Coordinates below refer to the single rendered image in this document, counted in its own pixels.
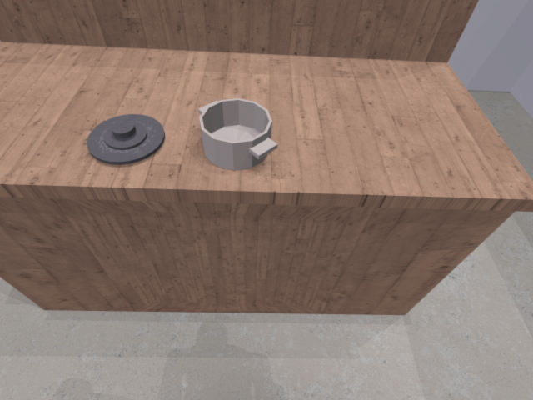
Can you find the table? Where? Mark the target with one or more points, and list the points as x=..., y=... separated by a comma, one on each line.
x=386, y=176

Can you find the pot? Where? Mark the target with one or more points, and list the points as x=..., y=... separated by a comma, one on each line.
x=236, y=133

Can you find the knob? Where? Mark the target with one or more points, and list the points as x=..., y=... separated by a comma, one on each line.
x=123, y=129

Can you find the lid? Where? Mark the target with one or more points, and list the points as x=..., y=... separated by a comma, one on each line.
x=107, y=148

